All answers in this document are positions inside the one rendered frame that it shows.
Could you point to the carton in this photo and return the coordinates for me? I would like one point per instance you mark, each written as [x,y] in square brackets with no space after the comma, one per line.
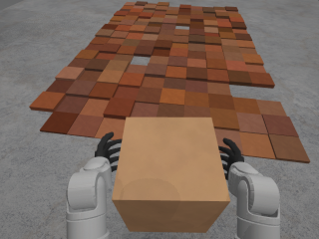
[170,176]

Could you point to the robot right forearm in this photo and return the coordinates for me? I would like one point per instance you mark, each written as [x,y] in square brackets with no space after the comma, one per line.
[257,204]

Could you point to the robot left forearm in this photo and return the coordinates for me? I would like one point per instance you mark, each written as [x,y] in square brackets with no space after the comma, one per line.
[86,200]

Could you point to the robot left hand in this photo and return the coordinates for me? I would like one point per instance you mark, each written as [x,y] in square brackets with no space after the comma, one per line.
[104,151]

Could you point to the robot right hand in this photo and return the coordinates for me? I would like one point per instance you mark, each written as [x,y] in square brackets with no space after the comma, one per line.
[234,155]

